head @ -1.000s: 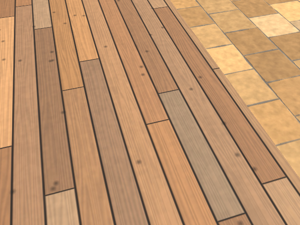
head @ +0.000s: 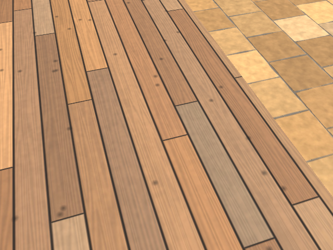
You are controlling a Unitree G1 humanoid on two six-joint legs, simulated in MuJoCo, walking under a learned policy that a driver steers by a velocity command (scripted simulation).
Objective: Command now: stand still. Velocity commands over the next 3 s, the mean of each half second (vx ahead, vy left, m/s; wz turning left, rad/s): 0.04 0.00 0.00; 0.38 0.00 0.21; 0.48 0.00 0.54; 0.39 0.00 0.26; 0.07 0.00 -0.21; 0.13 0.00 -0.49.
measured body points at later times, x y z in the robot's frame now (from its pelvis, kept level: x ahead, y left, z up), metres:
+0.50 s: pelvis +0.01 +0.00 +0.00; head +0.01 +0.00 +0.45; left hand +0.04 +0.26 -0.15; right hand +0.02 -0.26 -0.15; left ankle -0.02 +0.10 -0.74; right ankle +0.00 -0.13 -0.72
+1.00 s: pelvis +0.19 -0.06 +0.00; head +0.20 -0.06 +0.45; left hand +0.10 +0.17 -0.14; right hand +0.36 -0.29 -0.13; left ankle +0.32 +0.12 -0.68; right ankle +0.08 -0.15 -0.74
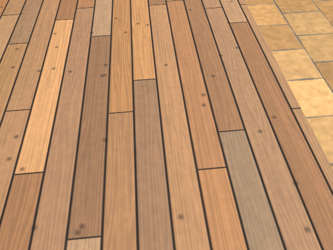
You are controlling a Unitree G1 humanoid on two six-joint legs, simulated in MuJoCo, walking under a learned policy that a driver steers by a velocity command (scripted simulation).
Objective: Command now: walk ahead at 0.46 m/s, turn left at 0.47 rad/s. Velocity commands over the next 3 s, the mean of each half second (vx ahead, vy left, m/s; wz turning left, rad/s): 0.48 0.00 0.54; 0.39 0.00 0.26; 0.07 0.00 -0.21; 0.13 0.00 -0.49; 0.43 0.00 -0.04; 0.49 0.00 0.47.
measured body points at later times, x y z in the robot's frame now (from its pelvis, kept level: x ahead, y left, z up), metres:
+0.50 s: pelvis +0.29 +0.05 +0.01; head +0.32 +0.08 +0.46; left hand +0.43 +0.35 -0.08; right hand +0.41 -0.21 -0.11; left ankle +0.24 +0.11 -0.74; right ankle +0.52 -0.10 -0.68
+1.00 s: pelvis +0.55 +0.08 +0.01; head +0.59 +0.09 +0.46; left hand +0.48 +0.35 -0.12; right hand +0.81 -0.07 -0.10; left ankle +0.61 +0.26 -0.70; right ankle +0.57 -0.02 -0.74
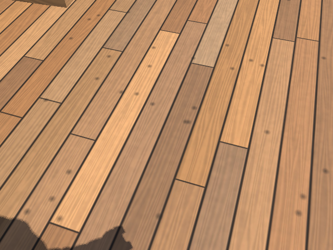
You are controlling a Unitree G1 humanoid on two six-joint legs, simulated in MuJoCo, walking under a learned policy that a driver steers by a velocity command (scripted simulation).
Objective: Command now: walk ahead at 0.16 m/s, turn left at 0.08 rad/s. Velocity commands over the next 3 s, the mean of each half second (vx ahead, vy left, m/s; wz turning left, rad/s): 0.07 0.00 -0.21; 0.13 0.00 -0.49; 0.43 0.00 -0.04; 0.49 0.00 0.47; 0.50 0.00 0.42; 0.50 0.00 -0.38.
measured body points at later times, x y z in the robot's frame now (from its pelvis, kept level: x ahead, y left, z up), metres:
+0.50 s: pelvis +0.06 -0.01 -0.02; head +0.08 -0.04 +0.43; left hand +0.20 +0.26 -0.13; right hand +0.17 -0.31 -0.14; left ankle +0.14 +0.13 -0.74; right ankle +0.05 -0.11 -0.75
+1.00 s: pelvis +0.10 -0.02 -0.01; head +0.11 -0.02 +0.44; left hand +0.32 +0.19 -0.11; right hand +0.12 -0.34 -0.11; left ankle +0.15 +0.09 -0.75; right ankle +0.05 -0.11 -0.74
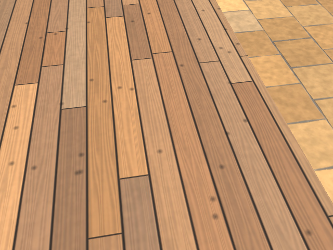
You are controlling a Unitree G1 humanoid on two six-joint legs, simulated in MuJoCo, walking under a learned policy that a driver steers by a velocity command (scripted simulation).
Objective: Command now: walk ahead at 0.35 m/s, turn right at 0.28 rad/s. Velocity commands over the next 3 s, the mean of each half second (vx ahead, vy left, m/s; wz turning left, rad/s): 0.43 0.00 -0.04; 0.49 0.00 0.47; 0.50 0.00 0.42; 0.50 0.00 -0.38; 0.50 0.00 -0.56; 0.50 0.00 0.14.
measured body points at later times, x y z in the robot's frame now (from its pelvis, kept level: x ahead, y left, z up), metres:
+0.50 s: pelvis +0.22 -0.05 -0.01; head +0.26 -0.06 +0.44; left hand +0.44 +0.19 -0.08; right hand +0.20 -0.33 -0.15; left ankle +0.05 +0.11 -0.66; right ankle +0.30 -0.16 -0.74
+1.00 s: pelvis +0.48 +0.02 -0.02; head +0.52 +0.04 +0.42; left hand +0.44 +0.31 -0.15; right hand +0.75 -0.17 -0.11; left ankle +0.56 +0.11 -0.74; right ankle +0.33 -0.17 -0.67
